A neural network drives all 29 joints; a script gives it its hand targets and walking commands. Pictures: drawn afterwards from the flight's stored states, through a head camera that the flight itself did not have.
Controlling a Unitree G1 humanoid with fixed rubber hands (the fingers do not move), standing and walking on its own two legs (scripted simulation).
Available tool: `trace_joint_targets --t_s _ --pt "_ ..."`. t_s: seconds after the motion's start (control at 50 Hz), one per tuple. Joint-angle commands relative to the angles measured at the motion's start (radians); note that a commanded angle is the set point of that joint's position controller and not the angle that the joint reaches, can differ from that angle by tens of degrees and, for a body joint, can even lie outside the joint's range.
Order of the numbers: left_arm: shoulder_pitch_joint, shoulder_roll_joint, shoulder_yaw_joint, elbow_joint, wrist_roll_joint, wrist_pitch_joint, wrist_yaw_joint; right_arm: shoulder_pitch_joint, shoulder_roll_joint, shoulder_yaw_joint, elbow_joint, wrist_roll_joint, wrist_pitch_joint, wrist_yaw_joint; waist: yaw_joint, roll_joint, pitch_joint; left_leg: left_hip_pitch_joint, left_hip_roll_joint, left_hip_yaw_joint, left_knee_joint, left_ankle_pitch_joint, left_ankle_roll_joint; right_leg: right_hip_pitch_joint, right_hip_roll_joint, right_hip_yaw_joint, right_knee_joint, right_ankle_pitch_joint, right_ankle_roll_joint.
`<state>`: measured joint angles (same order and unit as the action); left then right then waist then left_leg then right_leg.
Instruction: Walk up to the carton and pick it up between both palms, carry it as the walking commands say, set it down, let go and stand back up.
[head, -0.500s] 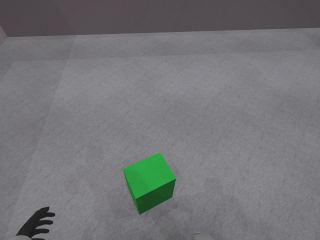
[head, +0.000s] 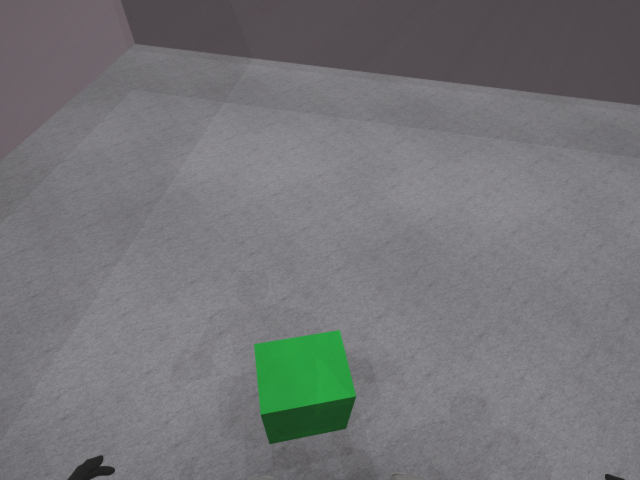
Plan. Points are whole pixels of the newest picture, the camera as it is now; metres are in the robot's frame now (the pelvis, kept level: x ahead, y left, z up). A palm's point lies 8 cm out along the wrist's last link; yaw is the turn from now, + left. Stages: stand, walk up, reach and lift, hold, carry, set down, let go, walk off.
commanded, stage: walk up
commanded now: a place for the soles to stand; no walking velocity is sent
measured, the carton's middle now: (303, 389) +0.43 +0.05 -0.60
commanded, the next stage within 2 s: reach and lift in 1.62 s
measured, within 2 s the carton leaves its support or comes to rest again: neither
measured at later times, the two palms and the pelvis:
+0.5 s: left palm out of the picture +0.08 +0.33 -0.07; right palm (595, 436) +0.20 -0.34 -0.08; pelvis +0.02 -0.03 +0.00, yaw +10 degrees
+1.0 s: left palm out of the picture +0.03 +0.32 -0.07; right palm (571, 427) +0.21 -0.31 -0.06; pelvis +0.01 -0.03 +0.02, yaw +13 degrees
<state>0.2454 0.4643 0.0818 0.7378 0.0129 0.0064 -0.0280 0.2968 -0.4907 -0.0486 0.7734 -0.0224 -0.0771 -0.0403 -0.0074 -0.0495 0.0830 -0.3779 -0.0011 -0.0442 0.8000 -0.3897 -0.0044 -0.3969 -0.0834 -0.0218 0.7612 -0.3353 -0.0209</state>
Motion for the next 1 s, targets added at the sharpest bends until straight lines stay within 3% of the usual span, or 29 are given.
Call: trace_joint_targets --t_s 0.0,0.02,0.04,0.08,0.12,0.14,0.16,0.18,0.2,0.22,0.24,0.26,0.3,0.32,0.36,0.38,0.44,0.48,0.54,0.6,0.64,0.68,0.72,0.76,0.78,0.82,0.86,0.9,0.98 --pt "0.017 0.257 0.060 -0.055 0.007 -0.033 0.021 -0.025 -0.140 -0.032 -0.063 0.009 0.020 0.008 0.021 -0.022 -0.090 -0.140 -0.020 -0.036 0.079 0.169 0.058 0.111 -0.184 0.291 -0.265 0.063 -0.101" --pt "0.008 0.299 0.066 -0.053 -0.002 -0.034 0.019 -0.024 -0.159 -0.043 -0.048 0.014 0.034 0.000 0.028 -0.120 -0.096 -0.122 -0.067 0.027 0.225 -0.139 0.030 0.065 -0.333 0.439 -0.342 0.065 -0.215" --pt "-0.021 0.296 0.063 -0.062 -0.002 -0.034 0.020 -0.021 -0.178 -0.049 -0.039 0.013 0.041 -0.002 0.026 -0.120 -0.062 -0.142 -0.035 -0.002 0.298 -0.231 0.028 0.047 -0.362 0.454 -0.345 0.094 -0.254" --pt "-0.055 0.275 0.055 -0.053 -0.003 -0.035 0.030 -0.009 -0.170 -0.049 -0.022 0.020 0.040 0.006 0.017 -0.137 -0.016 -0.169 0.007 0.004 0.207 -0.224 0.039 0.070 -0.295 0.323 -0.285 0.191 -0.220" --pt "-0.072 0.268 0.046 -0.040 -0.002 -0.031 0.028 0.020 -0.145 -0.050 0.008 0.017 0.033 0.020 0.001 -0.165 -0.060 -0.041 -0.016 0.085 0.021 -0.096 0.046 0.071 -0.231 0.173 -0.194 0.319 -0.168" --pt "-0.081 0.254 0.036 -0.037 -0.002 -0.027 0.025 0.026 -0.142 -0.055 0.017 0.010 0.029 0.026 -0.015 -0.150 -0.085 0.048 -0.035 0.101 -0.093 -0.016 0.052 0.039 -0.208 0.123 -0.138 0.302 -0.138" --pt "-0.071 0.229 0.026 -0.032 -0.003 -0.026 0.024 0.016 -0.157 -0.063 0.015 0.000 0.025 0.029 -0.019 -0.115 -0.099 0.108 -0.026 0.044 -0.169 0.053 0.066 0.007 -0.194 0.102 -0.083 0.262 -0.101" --pt "-0.066 0.191 0.017 -0.042 -0.014 -0.027 0.025 -0.010 -0.218 -0.077 -0.004 -0.013 0.020 0.029 -0.003 0.040 -0.124 0.146 0.102 -0.204 -0.217 0.191 0.114 -0.074 -0.127 0.045 0.050 0.159 -0.045" --pt "-0.096 0.163 0.011 -0.050 -0.033 -0.023 0.034 -0.059 -0.269 -0.078 -0.027 -0.010 0.018 0.031 0.006 0.162 -0.131 0.123 0.226 -0.425 -0.250 0.334 0.223 -0.118 -0.001 -0.015 0.117 -0.093 0.006" --pt "-0.115 0.174 0.014 -0.034 -0.037 -0.020 0.043 -0.047 -0.257 -0.074 -0.022 -0.006 0.018 0.033 -0.007 0.138 -0.144 0.120 0.251 -0.403 -0.231 0.460 0.277 -0.065 0.012 -0.003 0.102 -0.217 0.006" --pt "-0.092 0.168 0.012 -0.014 -0.037 -0.029 0.044 -0.087 -0.235 -0.065 -0.019 0.000 0.021 0.029 0.020 0.121 -0.157 0.098 0.213 -0.335 -0.193 0.491 0.254 0.005 0.011 0.004 0.032 -0.137 -0.005" --pt "-0.064 0.171 0.010 0.011 -0.030 -0.041 0.045 -0.147 -0.204 -0.054 -0.018 0.006 0.028 0.026 0.048 0.108 -0.159 0.044 0.156 -0.263 -0.158 0.452 0.186 0.081 -0.007 0.028 -0.061 -0.021 -0.019" --pt "-0.062 0.265 0.026 0.032 -0.008 -0.063 0.046 -0.155 -0.158 -0.040 -0.001 0.019 0.041 0.025 0.036 -0.044 -0.138 -0.044 0.016 -0.081 0.019 0.359 0.060 0.164 -0.178 0.225 -0.230 0.196 -0.114" --pt "-0.055 0.282 0.029 0.038 -0.008 -0.065 0.046 -0.142 -0.158 -0.039 0.018 0.022 0.051 0.024 0.034 -0.066 -0.132 -0.070 -0.009 -0.041 0.060 0.193 0.041 0.197 -0.251 0.268 -0.242 0.322 -0.171" --pt "-0.108 0.271 0.022 0.034 -0.008 -0.060 0.046 -0.116 -0.158 -0.037 0.046 0.021 0.057 0.032 0.005 -0.072 -0.104 -0.021 0.004 0.005 0.039 0.022 0.047 0.142 -0.284 0.224 -0.228 0.390 -0.191" --pt "-0.127 0.264 0.017 0.037 -0.008 -0.057 0.047 -0.110 -0.156 -0.038 0.053 0.018 0.054 0.037 -0.004 -0.069 -0.093 0.027 0.017 0.000 -0.030 0.093 0.057 0.099 -0.251 0.169 -0.211 0.348 -0.162" --pt "-0.148 0.207 0.004 0.041 -0.017 -0.049 0.045 -0.143 -0.191 -0.050 0.051 0.003 0.043 0.043 0.010 0.012 -0.123 0.116 0.088 -0.172 -0.146 0.399 0.114 0.044 -0.096 0.024 -0.105 0.155 -0.042" --pt "-0.157 0.184 0.000 0.063 -0.026 -0.043 0.044 -0.172 -0.203 -0.046 0.055 0.009 0.041 0.039 0.016 0.087 -0.153 0.064 0.139 -0.274 -0.217 0.406 0.168 0.113 -0.017 0.000 -0.061 0.048 -0.008" --pt "-0.144 0.187 -0.003 0.097 -0.020 -0.048 0.040 -0.229 -0.182 -0.031 0.069 0.012 0.048 0.034 0.037 0.099 -0.133 -0.015 0.096 -0.213 -0.218 0.348 0.127 0.195 -0.045 0.024 -0.158 0.070 -0.033" --pt "-0.134 0.237 0.010 0.120 -0.006 -0.057 0.042 -0.229 -0.162 -0.027 0.092 0.015 0.059 0.041 0.026 0.030 -0.126 0.008 0.035 -0.104 -0.122 0.317 0.081 0.193 -0.161 0.091 -0.264 0.106 -0.091" --pt "-0.157 0.244 0.013 0.120 -0.002 -0.053 0.044 -0.210 -0.154 -0.028 0.106 0.015 0.066 0.048 0.013 0.005 -0.116 0.032 0.022 -0.067 -0.114 0.265 0.071 0.172 -0.197 0.090 -0.287 0.082 -0.112" --pt "-0.193 0.228 0.010 0.116 -0.004 -0.045 0.043 -0.196 -0.159 -0.032 0.112 0.011 0.066 0.052 0.003 0.012 -0.095 0.055 0.031 -0.098 -0.167 0.256 0.084 0.126 -0.162 0.037 -0.264 0.003 -0.082" --pt "-0.207 0.193 0.003 0.118 -0.012 -0.037 0.038 -0.208 -0.181 -0.038 0.104 0.004 0.060 0.053 0.009 0.090 -0.084 0.034 0.079 -0.220 -0.263 0.231 0.124 0.111 -0.065 -0.025 -0.187 -0.073 -0.036" --pt "-0.183 0.155 -0.007 0.136 -0.020 -0.030 0.034 -0.229 -0.197 -0.037 0.096 0.000 0.056 0.049 0.023 0.171 -0.094 -0.001 0.145 -0.361 -0.371 0.177 0.176 0.139 0.016 -0.030 -0.112 -0.118 -0.008" --pt "-0.160 0.145 -0.012 0.150 -0.021 -0.030 0.033 -0.258 -0.194 -0.033 0.092 0.000 0.056 0.046 0.037 0.176 -0.095 -0.008 0.149 -0.363 -0.383 0.154 0.178 0.159 0.024 -0.012 -0.141 -0.111 -0.007" --pt "-0.139 0.153 -0.014 0.180 -0.012 -0.041 0.035 -0.302 -0.148 -0.017 0.097 0.004 0.059 0.045 0.054 0.134 -0.104 -0.033 0.104 -0.275 -0.356 0.138 0.114 0.231 -0.021 0.030 -0.268 -0.048 -0.024" --pt "-0.185 0.199 -0.005 0.185 0.000 -0.054 0.033 -0.271 -0.128 -0.012 0.119 0.006 0.059 0.048 0.024 0.058 -0.086 -0.003 0.053 -0.190 -0.301 0.178 0.068 0.209 -0.101 0.092 -0.352 -0.022 -0.048" --pt "-0.208 0.192 -0.007 0.191 -0.003 -0.054 0.031 -0.247 -0.135 -0.013 0.143 0.008 0.059 0.051 0.008 0.059 -0.101 0.070 0.050 -0.173 -0.300 0.224 0.070 0.186 -0.101 0.065 -0.344 0.021 -0.046" --pt "-0.201 0.167 -0.014 0.214 -0.009 -0.048 0.029 -0.271 -0.138 -0.012 0.151 0.011 0.057 0.052 0.024 0.074 -0.113 0.054 0.078 -0.207 -0.338 0.249 0.085 0.229 -0.058 0.017 -0.333 0.025 -0.022"
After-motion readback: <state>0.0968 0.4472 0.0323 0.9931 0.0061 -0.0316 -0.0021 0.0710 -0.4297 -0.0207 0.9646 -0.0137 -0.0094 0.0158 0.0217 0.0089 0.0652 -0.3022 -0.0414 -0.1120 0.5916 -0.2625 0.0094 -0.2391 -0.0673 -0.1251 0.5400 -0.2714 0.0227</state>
